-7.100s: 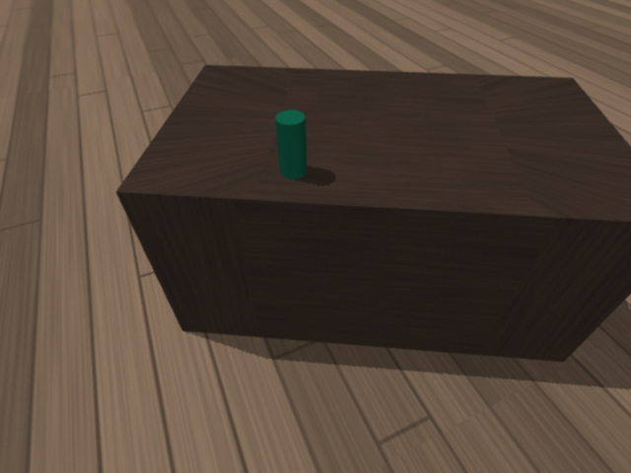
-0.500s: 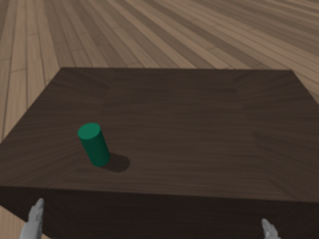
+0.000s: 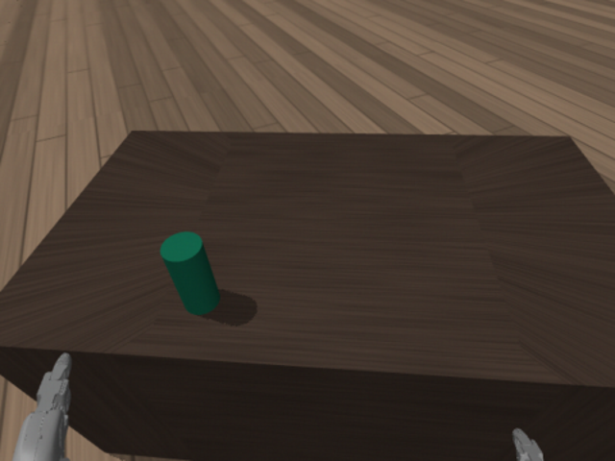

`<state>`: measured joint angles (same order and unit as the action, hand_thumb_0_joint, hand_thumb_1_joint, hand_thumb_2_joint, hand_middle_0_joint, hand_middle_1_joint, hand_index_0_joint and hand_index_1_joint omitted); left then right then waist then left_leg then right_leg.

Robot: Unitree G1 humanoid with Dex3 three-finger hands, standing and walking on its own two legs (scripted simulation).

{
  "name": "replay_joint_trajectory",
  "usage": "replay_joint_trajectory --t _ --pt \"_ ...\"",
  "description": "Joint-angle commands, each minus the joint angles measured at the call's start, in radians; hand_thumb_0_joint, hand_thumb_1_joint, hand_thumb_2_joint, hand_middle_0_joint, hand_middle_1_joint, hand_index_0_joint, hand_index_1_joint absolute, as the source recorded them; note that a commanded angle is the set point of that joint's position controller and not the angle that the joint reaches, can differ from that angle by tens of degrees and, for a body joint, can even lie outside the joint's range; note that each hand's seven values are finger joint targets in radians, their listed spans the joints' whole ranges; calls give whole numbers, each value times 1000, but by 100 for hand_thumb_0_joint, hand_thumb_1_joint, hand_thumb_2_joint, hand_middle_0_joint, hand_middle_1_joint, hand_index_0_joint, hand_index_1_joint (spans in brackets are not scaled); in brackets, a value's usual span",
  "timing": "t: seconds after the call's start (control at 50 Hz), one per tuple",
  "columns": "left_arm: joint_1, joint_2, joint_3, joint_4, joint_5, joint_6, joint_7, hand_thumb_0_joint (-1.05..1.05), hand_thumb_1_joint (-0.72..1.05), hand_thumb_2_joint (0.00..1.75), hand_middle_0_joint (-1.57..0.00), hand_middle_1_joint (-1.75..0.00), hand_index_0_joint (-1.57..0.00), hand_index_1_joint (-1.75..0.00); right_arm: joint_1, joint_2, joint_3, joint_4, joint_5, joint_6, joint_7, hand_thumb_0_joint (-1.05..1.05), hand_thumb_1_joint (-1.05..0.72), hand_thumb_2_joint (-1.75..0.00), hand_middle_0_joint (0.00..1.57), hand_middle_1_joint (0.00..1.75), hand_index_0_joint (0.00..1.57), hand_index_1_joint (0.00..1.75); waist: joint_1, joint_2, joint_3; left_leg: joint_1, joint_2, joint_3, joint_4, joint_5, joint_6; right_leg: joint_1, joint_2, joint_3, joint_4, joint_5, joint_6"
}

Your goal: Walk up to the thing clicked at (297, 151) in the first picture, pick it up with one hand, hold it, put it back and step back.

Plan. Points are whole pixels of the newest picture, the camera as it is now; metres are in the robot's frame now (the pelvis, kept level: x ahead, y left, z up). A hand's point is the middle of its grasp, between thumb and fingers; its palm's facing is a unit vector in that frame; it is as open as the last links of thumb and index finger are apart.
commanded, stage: rise first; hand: left
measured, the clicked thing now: (192, 275) +0.47 +0.25 -0.05
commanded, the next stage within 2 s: go down in 0.32 s
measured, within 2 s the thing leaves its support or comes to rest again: neither
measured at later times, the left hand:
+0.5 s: hand (89, 431) +0.18 +0.26 +0.03, palm faces +0.31 -0.87 -0.37, open 17.6 cm
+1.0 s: hand (63, 349) +0.26 +0.33 +0.06, palm faces +0.28 -0.95 -0.12, open 17.7 cm
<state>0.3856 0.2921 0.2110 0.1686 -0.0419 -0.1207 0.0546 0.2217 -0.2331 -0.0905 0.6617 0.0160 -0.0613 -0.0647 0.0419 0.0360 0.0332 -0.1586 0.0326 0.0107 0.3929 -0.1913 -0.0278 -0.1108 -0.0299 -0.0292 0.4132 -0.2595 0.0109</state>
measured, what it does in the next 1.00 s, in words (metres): stands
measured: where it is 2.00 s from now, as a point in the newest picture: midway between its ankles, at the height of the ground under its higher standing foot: outside the picture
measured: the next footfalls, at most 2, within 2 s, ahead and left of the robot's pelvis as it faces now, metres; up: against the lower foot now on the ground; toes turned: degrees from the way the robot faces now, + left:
none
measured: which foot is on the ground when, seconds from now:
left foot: down 0.00-1.00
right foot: down 0.00-1.00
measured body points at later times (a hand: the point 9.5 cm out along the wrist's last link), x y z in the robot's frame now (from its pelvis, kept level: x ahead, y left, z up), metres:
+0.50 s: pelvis -0.01 +0.00 +0.00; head +0.00 -0.01 +0.45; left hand +0.16 +0.31 +0.06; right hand +0.15 -0.25 -0.10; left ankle +0.01 +0.14 -0.74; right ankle -0.02 -0.12 -0.74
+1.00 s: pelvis +0.00 +0.01 -0.01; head +0.01 +0.02 +0.44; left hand +0.24 +0.38 +0.06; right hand +0.16 -0.25 -0.09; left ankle +0.01 +0.14 -0.74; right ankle -0.02 -0.12 -0.74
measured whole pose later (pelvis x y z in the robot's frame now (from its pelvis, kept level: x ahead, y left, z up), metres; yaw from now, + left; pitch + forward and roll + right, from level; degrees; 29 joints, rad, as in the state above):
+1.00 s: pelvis +0.00 +0.01 -0.01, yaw +1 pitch +2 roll +0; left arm -0.02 0.44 0.49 0.53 -0.26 -0.31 -0.32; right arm 0.21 -0.22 -0.06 0.65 0.03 -0.11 -0.07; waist 0.00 -0.01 -0.01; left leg -0.34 0.03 0.00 0.57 -0.26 -0.02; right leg -0.27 -0.04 -0.04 0.56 -0.32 0.02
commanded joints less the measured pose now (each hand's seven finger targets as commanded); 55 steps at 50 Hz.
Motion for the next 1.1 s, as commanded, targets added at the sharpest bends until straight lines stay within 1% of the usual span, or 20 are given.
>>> replay_joint_trajectory --t 0.0,0.18,0.28,0.32,0.34,0.38,0.4,0.42,0.44,0.46,0.48,0.5,0.54,0.58,0.66,0.68,0.78,0.96,1.02,1.08 --pt "-59 194 103 -231 -5 -75 10 0 -58 4 -5 -6 -5 -6 -96 -142 -58 -167 6 -61 -8 0 51 -4 5 5 5 5 -8 -12 -87 66 -33 48 -39 133 39 -37 12 -28 -83 173 -10" --pt "-60 194 112 -281 -6 -106 4 0 -60 5 -6 -7 -6 -7 -82 -111 -34 -124 5 -80 2 0 49 -5 5 5 5 5 -3 1 -44 41 -29 42 -59 43 40 -58 20 -36 -95 80 -16" --pt "-26 195 126 -269 -6 -121 5 0 -61 7 -6 -7 -5 -8 -91 -155 -72 -135 3 -95 -1 0 50 -6 5 5 5 5 -7 -12 -50 46 -27 39 -57 41 36 -59 27 -40 -91 71 -18" --pt "-30 188 119 -293 -4 -127 2 0 -61 7 -7 -8 -6 -8 -89 -125 -51 -127 5 -96 3 0 48 -6 5 5 5 5 4 5 -56 44 -26 38 -59 41 34 -51 29 -39 -87 76 -19" --pt "-24 202 132 -297 -3 -129 5 0 -61 7 -7 -8 -6 -9 -91 -157 -81 -135 2 -99 0 0 49 -6 5 5 5 5 0 -1 -69 51 -24 36 -58 63 35 -42 28 -39 -85 95 -19" --pt "-30 203 134 -327 -1 -138 5 0 -61 7 -7 -8 -6 -8 -87 -114 -42 -141 3 -101 4 0 49 -6 5 5 5 5 10 -9 -87 58 -28 38 -48 111 36 -24 25 -39 -79 138 -16" --pt "-10 184 117 -314 1 -138 3 0 -61 0 -7 -6 -9 -4 -82 -91 -32 -126 4 -100 6 0 51 -4 5 5 5 5 13 7 -75 54 -30 43 -45 120 36 -27 23 -36 -79 148 -16" --pt "-46 46 60 -328 -29 -153 -23 0 -61 8 -4 -5 -3 -7 -143 -48 13 -149 -5 -106 21 0 52 -5 5 5 5 5 0 -20 -77 0 -31 33 -3 74 31 -65 24 -30 -52 101 -8" --pt "-22 293 222 -306 -2 -145 11 0 -61 0 -7 -5 -8 -4 -84 -185 -115 -112 2 -102 -4 0 50 -5 5 5 5 5 14 13 -88 54 -30 38 -43 110 33 -38 22 -39 -74 132 -15" --pt "-35 136 151 -291 -35 -156 -18 0 -61 2 -7 -7 -7 -7 -96 -133 -46 -138 -10 -104 10 0 50 -5 5 5 5 5 -6 -38 -63 -11 -30 34 2 54 31 -64 25 -29 -61 80 -6" --pt "-30 118 124 -304 -30 -165 -34 0 -61 2 -7 -9 -8 -9 -118 -75 -13 -127 -6 -107 19 0 50 -5 5 5 5 5 6 -33 -83 -3 -35 33 11 64 35 -76 18 -29 -51 88 -4" --pt "-64 163 167 -328 -34 -173 -37 0 -61 1 -8 -9 -8 -8 -105 -125 -56 -156 -10 -106 14 0 49 -5 5 5 5 5 -10 -25 -106 12 -38 38 18 72 36 -71 15 -22 -49 102 -1" --pt "-86 192 187 -281 -32 -173 -47 0 -61 2 -7 -8 -8 -8 -86 -81 -5 -183 -3 -99 14 0 50 -5 5 5 5 5 -9 -41 -98 0 -42 36 31 73 39 -82 11 -22 -44 107 3" --pt "-146 231 222 -287 -39 -188 -59 0 -61 4 -7 -8 -7 -8 -69 -120 -47 -179 -8 -93 9 0 51 -5 5 5 5 5 -19 -31 -103 -4 -45 37 40 75 37 -95 5 -18 -39 113 4" --pt "-198 225 237 -184 -72 -194 -104 0 -61 6 -6 -9 -7 -9 -55 -104 -36 -175 -2 -94 10 0 51 -5 5 5 5 5 -35 -35 -103 -12 -42 30 59 101 38 -108 4 -20 -7 154 5" --pt "-260 268 268 -206 -86 -204 -118 0 -61 5 -7 -9 -7 -9 -54 -103 -42 -144 0 -90 9 0 51 -5 5 5 5 5 -30 -8 -117 -15 -41 27 61 109 36 -108 3 -21 -2 162 1" --pt "-397 289 280 -36 -148 -224 -230 0 -61 5 -6 -8 -6 -8 -83 -102 -26 -134 11 -95 -2 0 51 -5 5 5 5 5 -52 3 -128 -31 -34 13 68 94 36 -145 10 -23 24 152 -7" --pt "-659 479 418 212 -268 -265 -429 0 -61 5 -5 -6 -5 -6 -91 -165 -36 -181 15 -110 -18 0 51 -5 5 5 5 5 -48 27 -247 -68 -26 -6 121 105 35 -163 17 -17 77 153 -19" --pt "-718 498 418 321 -291 -268 -492 0 -57 6 -5 -5 -5 -5 -91 -118 21 -187 20 -117 -15 0 51 -6 5 5 5 5 -47 48 -263 -92 -24 -9 140 140 34 -170 17 -16 100 179 -21" --pt "-792 540 427 400 -300 -270 -537 0 -60 6 -5 -5 -5 -6 -98 -136 22 -183 13 -122 -20 0 52 -5 5 5 5 5 -54 58 -277 -107 -20 -14 150 125 31 -203 22 -15 109 159 -25"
